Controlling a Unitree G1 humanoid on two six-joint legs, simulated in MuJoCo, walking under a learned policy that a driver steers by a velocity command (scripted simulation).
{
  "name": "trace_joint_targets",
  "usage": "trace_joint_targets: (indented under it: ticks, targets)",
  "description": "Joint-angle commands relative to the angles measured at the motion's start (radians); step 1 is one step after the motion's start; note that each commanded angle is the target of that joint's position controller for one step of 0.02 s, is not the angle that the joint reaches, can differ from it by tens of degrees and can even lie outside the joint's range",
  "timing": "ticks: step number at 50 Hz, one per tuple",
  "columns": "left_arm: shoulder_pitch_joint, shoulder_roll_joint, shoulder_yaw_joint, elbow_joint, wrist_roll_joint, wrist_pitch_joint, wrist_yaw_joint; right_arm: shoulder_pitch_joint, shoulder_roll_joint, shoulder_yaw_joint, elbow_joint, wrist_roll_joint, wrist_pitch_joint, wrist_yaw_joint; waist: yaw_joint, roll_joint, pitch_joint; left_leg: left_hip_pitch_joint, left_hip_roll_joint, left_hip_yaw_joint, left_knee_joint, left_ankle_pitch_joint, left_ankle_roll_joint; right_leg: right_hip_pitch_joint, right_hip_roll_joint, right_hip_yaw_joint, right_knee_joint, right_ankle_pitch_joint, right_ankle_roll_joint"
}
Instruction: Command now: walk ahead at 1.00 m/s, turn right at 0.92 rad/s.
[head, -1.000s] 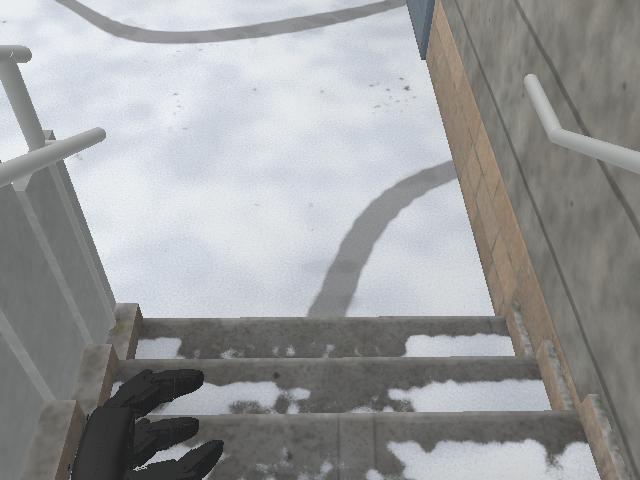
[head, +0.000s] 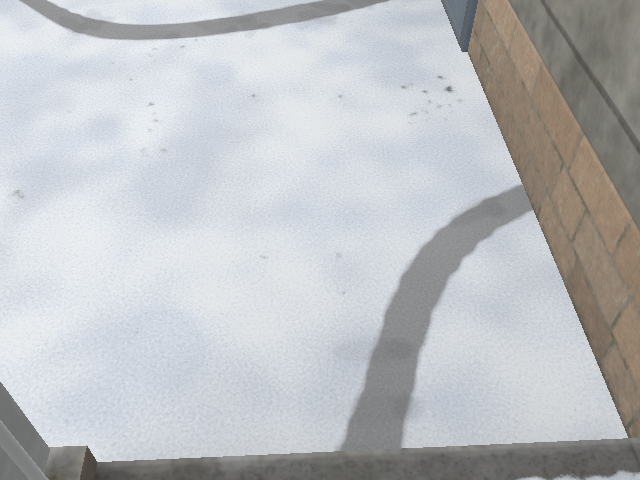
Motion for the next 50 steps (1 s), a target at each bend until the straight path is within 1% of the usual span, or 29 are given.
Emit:
trace_joint_targets:
  ticks: [1,3,5,7,10,11,12,13,14,15,16,17,18,20,23,24,26,29,31,33,34,35,36,37,38,41,45,47,50]
  targets:
    - [-0.168,0.162,0.019,-0.141,0.003,-0.035,0.004,-0.001,-0.043,-0.005,-0.201,0.006,-0.027,0.002,-0.215,0.105,0.057,-0.319,-0.009,-0.072,-0.581,0.227,-0.019,-0.128,-0.356,0.726,-0.226,0.796,-0.249]
    - [-0.212,0.104,0.011,-0.136,0.063,-0.046,0.062,0.047,-0.126,-0.033,-0.162,0.022,-0.009,-0.006,-0.216,0.138,0.018,0.054,-0.035,-0.087,-0.664,0.604,-0.083,-0.406,-0.294,0.719,-0.110,0.704,-0.236]
    - [-0.142,0.034,-0.003,-0.099,-0.036,-0.052,0.109,-0.068,-0.103,-0.019,-0.199,-0.018,-0.006,0.024,-0.142,0.184,0.054,0.239,-0.053,-0.069,-1.167,1.117,-0.049,-0.465,-0.068,0.423,0.044,0.272,-0.101]
    - [-0.059,0.024,-0.011,-0.026,-0.041,-0.022,0.114,-0.127,0.027,-0.003,-0.283,-0.012,0.033,0.035,-0.081,0.050,-0.015,0.535,-0.140,-0.012,-1.280,1.057,-0.062,-0.468,0.002,0.401,0.101,0.147,-0.066]
    - [-0.278,0.017,-0.010,-0.093,-0.012,-0.004,0.069,0.517,-0.138,-0.092,-0.160,0.034,0.044,0.025,-0.444,-0.085,-0.169,1.029,-0.046,-0.003,-1.435,1.107,-0.068,-0.397,0.105,0.291,0.755,0.412,0.052]
    - [-0.289,-0.061,-0.021,-0.118,-0.012,-0.007,0.054,0.694,-0.122,-0.085,-0.064,0.016,0.046,0.026,-0.477,0.107,-0.137,1.170,0.097,-0.133,-1.389,0.974,-0.026,-0.584,0.147,0.270,1.176,-0.219,0.094]
    - [-0.056,-0.172,-0.044,-0.174,-0.034,-0.017,0.047,0.560,-0.101,-0.040,-0.080,-0.036,0.034,0.062,-0.251,0.559,-0.162,1.225,0.147,-0.218,-1.035,1.426,-0.012,-0.827,0.137,0.341,1.582,-0.461,0.064]
    - [0.093,-0.177,-0.058,-0.186,-0.060,-0.022,0.056,0.434,-0.101,-0.027,-0.097,-0.051,0.041,0.080,-0.122,0.710,-0.200,1.151,0.237,-0.411,-1.156,1.534,0.059,-0.909,0.053,0.287,1.670,-0.446,0.062]
    - [0.095,-0.158,-0.057,-0.132,-0.037,-0.006,0.061,0.414,-0.009,-0.005,-0.074,-0.012,0.053,0.097,-0.090,0.400,-0.121,0.970,0.251,-0.466,-1.310,1.244,0.142,-0.910,-0.017,0.188,1.568,-0.339,0.066]
    - [0.009,-0.131,-0.050,-0.174,-0.030,0.010,0.076,0.374,-0.041,-0.018,-0.032,0.027,0.045,0.102,-0.056,0.078,0.002,0.791,0.290,-0.607,-1.411,0.720,0.263,-0.952,-0.086,0.132,1.387,-0.173,0.058]
    - [-0.110,-0.135,-0.061,-0.205,-0.030,0.017,0.081,0.313,-0.086,-0.019,0.001,0.049,0.035,0.090,-0.048,-0.015,0.132,0.525,0.326,-0.792,-1.475,0.400,0.309,-0.946,-0.136,0.159,1.254,-0.132,0.058]
    - [-0.280,-0.133,-0.067,-0.253,-0.032,0.012,0.080,0.284,-0.029,0.003,0.017,0.048,0.020,0.077,-0.056,-0.106,0.222,0.360,0.270,-0.758,-1.406,0.391,0.251,-0.975,-0.174,0.220,1.183,-0.063,0.051]
    - [-0.289,-0.124,-0.062,-0.274,-0.038,0.005,0.073,0.250,-0.025,0.015,0.026,0.017,0.012,0.066,-0.003,-0.123,0.230,0.247,0.195,-0.665,-1.379,0.333,0.207,-0.919,-0.183,0.253,0.977,0.033,0.037]
    - [-0.342,-0.038,-0.040,-0.312,0.022,-0.005,0.052,0.136,-0.062,0.012,-0.014,-0.010,0.040,0.025,0.027,-0.015,0.158,0.001,0.022,-0.439,-1.489,0.258,0.229,-0.554,-0.275,0.107,0.412,0.351,0.121]
    - [-0.329,-0.035,-0.047,-0.304,0.025,-0.003,0.008,0.193,-0.133,-0.008,-0.032,0.018,0.044,0.013,0.016,0.044,0.026,0.047,0.023,-0.384,-1.386,0.467,0.246,-0.317,-0.263,0.054,0.433,0.540,0.152]
    - [-0.457,-0.025,-0.054,-0.328,0.031,-0.012,0.007,0.318,-0.068,-0.001,0.003,0.057,0.045,-0.007,-0.072,-0.017,0.055,0.276,0.017,-0.423,-1.292,0.344,0.238,-0.505,-0.298,0.134,0.280,0.676,0.139]
    - [-0.708,-0.057,-0.072,-0.396,0.034,-0.053,-0.018,0.498,-0.014,0.004,0.044,0.065,0.060,-0.025,-0.236,0.012,0.096,0.567,-0.012,-0.448,-1.168,0.259,0.240,-0.722,-0.229,0.106,-0.001,0.716,0.146]
    - [-0.723,-0.062,-0.068,-0.416,0.012,-0.080,-0.064,0.492,-0.049,-0.004,0.058,0.053,0.124,-0.029,-0.296,0.108,0.065,0.345,-0.105,-0.349,-1.180,0.126,0.176,-0.190,-0.135,0.016,-0.374,0.873,0.171]
    - [-0.572,-0.004,-0.025,-0.384,-0.034,-0.063,-0.041,0.473,-0.031,0.002,0.085,0.036,0.133,-0.021,-0.217,0.191,0.072,0.402,-0.086,-0.374,-1.061,0.254,0.185,-0.062,-0.192,0.101,-0.424,0.738,0.153]
    - [-0.111,0.080,0.032,-0.234,-0.015,-0.046,-0.014,0.400,-0.056,-0.008,0.108,0.034,0.129,-0.014,0.024,0.164,-0.049,0.238,-0.135,-0.320,-0.595,0.259,0.113,0.393,-0.286,0.136,-0.410,0.816,0.141]
    - [0.155,0.112,0.042,-0.162,0.013,-0.048,-0.013,0.348,-0.031,-0.001,0.111,0.043,0.109,0.003,0.159,0.035,-0.123,-0.034,-0.213,-0.274,-0.201,-0.095,0.064,0.711,-0.368,0.183,-0.264,0.784,0.106]
    - [0.245,0.107,0.021,-0.129,0.042,-0.050,-0.015,0.427,0.021,0.017,0.093,0.039,0.081,0.019,0.139,-0.182,-0.204,-0.276,-0.188,-0.289,0.062,-0.237,0.075,0.912,-0.391,0.091,0.064,0.992,0.204]
    - [0.127,0.103,0.020,-0.143,0.030,-0.044,-0.025,0.579,0.011,0.013,0.048,0.073,0.059,0.020,-0.005,-0.437,-0.264,-0.340,-0.122,-0.266,0.067,-0.082,0.055,0.825,-0.479,0.297,-0.032,0.984,0.162]
    - [0.076,0.175,0.052,-0.115,0.018,-0.038,-0.040,0.489,0.009,0.018,-0.015,0.098,0.054,0.007,-0.015,-0.444,-0.272,-0.415,-0.085,-0.150,0.071,0.056,0.029,0.701,-0.630,0.601,-0.286,0.299,-0.016]
    - [0.016,0.037,0.022,-0.097,0.018,-0.031,-0.042,0.338,-0.017,0.006,-0.034,0.082,0.082,-0.014,-0.014,-0.131,-0.088,-0.408,-0.038,-0.064,0.050,0.193,0.040,0.455,-0.560,0.654,-0.508,-0.156,-0.015]
    - [-0.218,-0.120,-0.034,-0.048,0.005,-0.088,-0.026,0.307,0.009,-0.010,-0.014,0.048,0.127,-0.012,-0.150,-0.009,0.151,-0.232,0.053,-0.182,-0.381,0.469,0.047,-0.077,-0.461,0.312,-0.406,0.207,0.007]
    - [-0.190,0.006,-0.008,0.002,0.047,-0.089,0.028,0.157,-0.027,-0.020,-0.106,0.013,0.133,0.024,-0.127,-0.052,0.096,-0.256,0.069,-0.146,-0.652,0.601,0.023,0.010,-0.472,0.150,-0.403,0.466,0.019]
    - [-0.158,-0.015,-0.017,0.018,0.032,-0.089,0.068,0.027,-0.060,-0.022,-0.140,0.021,0.101,0.074,-0.106,-0.026,0.134,-0.143,0.006,-0.071,-1.078,1.044,0.066,-0.063,-0.335,-0.096,-0.350,0.316,0.123]
    - [-0.047,0.017,-0.023,0.044,0.028,-0.077,0.089,-0.098,-0.033,-0.011,-0.194,0.025,0.102,0.121,-0.053,-0.035,0.116,0.000,-0.045,0.001,-1.146,1.226,0.077,-0.020,-0.344,-0.158,-0.302,0.214,0.136]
